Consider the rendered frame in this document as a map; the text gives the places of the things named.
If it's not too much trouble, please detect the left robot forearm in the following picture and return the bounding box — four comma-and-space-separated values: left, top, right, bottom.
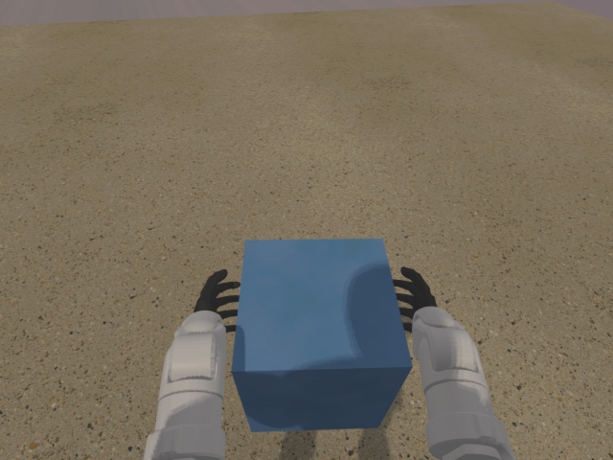
144, 310, 227, 460

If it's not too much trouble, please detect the carton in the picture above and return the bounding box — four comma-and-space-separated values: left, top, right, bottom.
231, 239, 413, 432

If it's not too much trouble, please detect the right robot forearm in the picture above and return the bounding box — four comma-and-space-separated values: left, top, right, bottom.
412, 307, 517, 460

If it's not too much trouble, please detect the robot left hand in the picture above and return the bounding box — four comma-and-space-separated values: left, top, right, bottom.
193, 269, 240, 333

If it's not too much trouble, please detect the robot right hand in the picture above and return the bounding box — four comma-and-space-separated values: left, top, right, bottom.
393, 266, 437, 332

